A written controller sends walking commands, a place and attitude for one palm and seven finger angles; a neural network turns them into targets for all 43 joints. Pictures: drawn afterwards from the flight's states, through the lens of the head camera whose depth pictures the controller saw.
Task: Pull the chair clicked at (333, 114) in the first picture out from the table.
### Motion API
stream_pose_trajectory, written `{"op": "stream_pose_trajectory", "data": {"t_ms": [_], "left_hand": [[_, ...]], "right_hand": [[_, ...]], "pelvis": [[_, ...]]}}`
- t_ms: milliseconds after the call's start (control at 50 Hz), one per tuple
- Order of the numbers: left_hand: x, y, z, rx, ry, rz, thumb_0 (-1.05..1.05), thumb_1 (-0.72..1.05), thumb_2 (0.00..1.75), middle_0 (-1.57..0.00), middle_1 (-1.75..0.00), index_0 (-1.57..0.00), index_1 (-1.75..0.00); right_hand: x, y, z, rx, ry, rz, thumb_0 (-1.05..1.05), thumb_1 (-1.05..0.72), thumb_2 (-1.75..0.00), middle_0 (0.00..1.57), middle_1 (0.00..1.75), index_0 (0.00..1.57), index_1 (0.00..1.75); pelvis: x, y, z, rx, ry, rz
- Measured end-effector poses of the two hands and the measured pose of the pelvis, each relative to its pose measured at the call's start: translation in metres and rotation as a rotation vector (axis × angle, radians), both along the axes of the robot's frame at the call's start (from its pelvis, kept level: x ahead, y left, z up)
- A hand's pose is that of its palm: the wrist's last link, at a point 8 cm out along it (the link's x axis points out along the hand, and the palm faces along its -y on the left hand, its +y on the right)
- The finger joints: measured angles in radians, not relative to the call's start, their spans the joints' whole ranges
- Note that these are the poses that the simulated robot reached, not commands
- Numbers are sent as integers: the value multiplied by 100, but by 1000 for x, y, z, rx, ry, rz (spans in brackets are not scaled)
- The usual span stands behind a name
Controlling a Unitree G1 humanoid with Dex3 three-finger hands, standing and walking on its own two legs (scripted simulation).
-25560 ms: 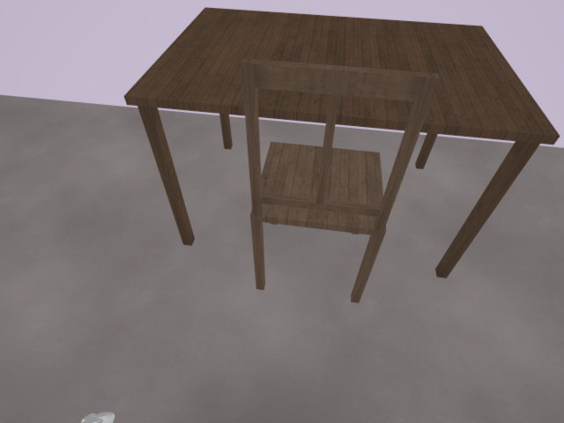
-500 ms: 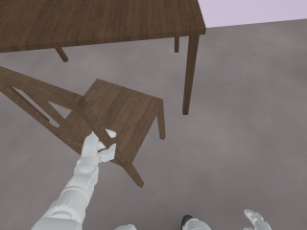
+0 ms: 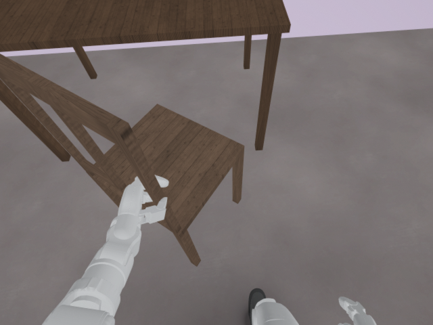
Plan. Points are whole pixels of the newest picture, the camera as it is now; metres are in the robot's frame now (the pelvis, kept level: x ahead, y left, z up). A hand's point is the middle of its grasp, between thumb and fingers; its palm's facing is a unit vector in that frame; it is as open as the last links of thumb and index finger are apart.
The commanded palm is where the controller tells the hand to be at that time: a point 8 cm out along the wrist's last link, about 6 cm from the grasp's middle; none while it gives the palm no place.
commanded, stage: step backward, pulling the chair out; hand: left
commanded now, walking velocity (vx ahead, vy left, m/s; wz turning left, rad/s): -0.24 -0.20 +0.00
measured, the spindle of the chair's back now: (96, 154) +0.50 +0.29 -0.05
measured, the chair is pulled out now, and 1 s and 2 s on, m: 0.35 0.46 0.46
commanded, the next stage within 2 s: stop walking, hand still on the chair in 0.30 s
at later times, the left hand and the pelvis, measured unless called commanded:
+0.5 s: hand (163, 237) +0.29 +0.11 -0.05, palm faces +0.02 -0.94 -0.33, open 6.3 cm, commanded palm +0.26 +0.16 -0.03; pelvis -0.07 -0.04 +0.02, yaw +0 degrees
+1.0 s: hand (158, 258) +0.24 +0.11 -0.05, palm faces -0.07 -0.95 -0.29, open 6.4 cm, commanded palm +0.23 +0.17 -0.03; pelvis -0.07 -0.01 +0.01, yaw +0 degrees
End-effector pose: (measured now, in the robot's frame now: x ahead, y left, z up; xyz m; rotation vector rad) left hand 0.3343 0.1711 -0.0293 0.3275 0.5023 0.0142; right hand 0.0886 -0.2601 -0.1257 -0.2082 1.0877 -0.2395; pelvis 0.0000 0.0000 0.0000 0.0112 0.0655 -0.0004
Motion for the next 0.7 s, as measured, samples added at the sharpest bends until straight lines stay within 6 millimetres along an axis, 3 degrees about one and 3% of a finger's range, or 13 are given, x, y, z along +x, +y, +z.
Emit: {"op": "stream_pose_trajectory", "data": {"t_ms": [120, 240, 320, 420, 560, 640, 700], "left_hand": [[-25, 6, 3, -4, 32, -2, 7, 64, 78, -5, -122, -38, -131], [-39, 5, 5, 26, 52, 27, 9, 61, 80, -9, -119, -41, -135], [-45, -2, 6, 43, 60, 77, 10, 60, 81, -10, -118, -41, -135], [-57, -12, 8, 28, 86, 126, 10, 61, 80, -9, -116, -40, -135], [-75, -19, 8, 10, 80, 103, 9, 63, 77, -7, -116, -38, -134], [-83, -16, 5, -24, 50, 60, 8, 63, 76, -6, -120, -38, -131], [-90, -12, 4, -39, 31, 29, 8, 63, 76, -5, -122, -38, -129]], "right_hand": [[-29, 5, 12, 6, 34, -6, 1, -90, -90, 20, 30, 20, 30], [-46, 7, 1, 99, 47, 13, 1, -90, -90, 20, 30, 20, 30], [-51, -5, -11, 128, 35, -10, 1, -90, -90, 20, 30, 21, 30], [-57, -32, -2, 78, 13, -29, 1, -90, -90, 20, 30, 21, 30], [-60, -53, 17, -38, -34, 6, 1, -91, -90, 20, 30, 20, 30], [-60, -46, 21, -88, -59, 30, 1, -91, -90, 20, 30, 20, 30], [-62, -30, 18, -72, -55, 28, 1, -91, -90, 19, 30, 20, 30]], "pelvis": [[-14, -1, 11, -9, -18, -21], [-25, -21, 11, -6, -34, -41], [-38, -35, 9, -20, -40, -40], [-55, -41, 16, 39, -27, -28], [-75, -33, 19, 69, -28, 13], [-85, -18, 10, 28, -25, 36], [-90, -11, 6, 31, -47, 26]]}}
